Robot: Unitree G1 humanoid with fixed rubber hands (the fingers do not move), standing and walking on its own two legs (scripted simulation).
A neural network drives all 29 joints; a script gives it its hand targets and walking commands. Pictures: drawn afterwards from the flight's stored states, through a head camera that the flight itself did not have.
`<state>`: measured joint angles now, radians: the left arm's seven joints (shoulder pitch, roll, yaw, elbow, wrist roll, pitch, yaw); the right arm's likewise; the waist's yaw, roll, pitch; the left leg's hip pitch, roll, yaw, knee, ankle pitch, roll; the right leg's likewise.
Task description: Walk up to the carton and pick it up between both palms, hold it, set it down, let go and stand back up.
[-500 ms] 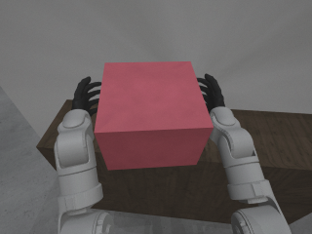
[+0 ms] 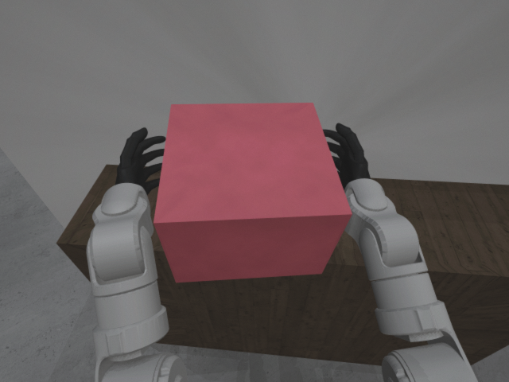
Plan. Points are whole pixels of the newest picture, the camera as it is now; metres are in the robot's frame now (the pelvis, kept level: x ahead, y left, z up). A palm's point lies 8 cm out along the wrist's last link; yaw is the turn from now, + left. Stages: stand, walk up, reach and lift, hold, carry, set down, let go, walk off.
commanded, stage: hold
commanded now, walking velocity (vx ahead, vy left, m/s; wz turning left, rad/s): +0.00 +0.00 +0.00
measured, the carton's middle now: (246, 189) +0.35 +0.00 +0.15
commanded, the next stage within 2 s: set down in 1.92 s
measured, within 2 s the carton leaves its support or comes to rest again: neither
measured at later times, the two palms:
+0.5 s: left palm (134, 185) +0.34 +0.15 +0.18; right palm (352, 177) +0.34 -0.15 +0.16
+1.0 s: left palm (135, 185) +0.34 +0.15 +0.18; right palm (352, 176) +0.35 -0.15 +0.16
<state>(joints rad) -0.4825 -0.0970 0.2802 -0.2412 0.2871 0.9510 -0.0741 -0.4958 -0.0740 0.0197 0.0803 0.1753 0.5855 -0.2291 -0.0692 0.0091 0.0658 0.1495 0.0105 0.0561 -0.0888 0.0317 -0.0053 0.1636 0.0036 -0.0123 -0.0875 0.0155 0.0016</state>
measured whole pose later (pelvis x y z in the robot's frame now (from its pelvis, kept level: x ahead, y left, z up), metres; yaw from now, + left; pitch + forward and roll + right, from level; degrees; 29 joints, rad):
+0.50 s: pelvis +0.00 +0.00 +0.00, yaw +0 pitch -5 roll +0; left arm -0.51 -0.09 0.29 -0.17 0.29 0.92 -0.08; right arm -0.52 -0.07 0.00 0.14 0.16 0.57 -0.22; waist -0.07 0.01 0.06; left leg 0.14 0.01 0.06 -0.09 0.04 0.00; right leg 0.15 0.01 -0.01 -0.07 0.01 0.00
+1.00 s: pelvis +0.00 +0.00 +0.00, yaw +0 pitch -5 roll +0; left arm -0.49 -0.09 0.28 -0.22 0.28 0.93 -0.07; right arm -0.51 -0.07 0.01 0.09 0.17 0.58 -0.23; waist -0.07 0.01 0.06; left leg 0.14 0.01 0.05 -0.09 0.03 0.00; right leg 0.15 0.00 -0.02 -0.08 0.01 0.00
